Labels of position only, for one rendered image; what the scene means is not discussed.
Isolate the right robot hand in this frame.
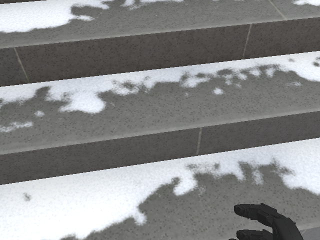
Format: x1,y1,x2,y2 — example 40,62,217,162
229,203,304,240

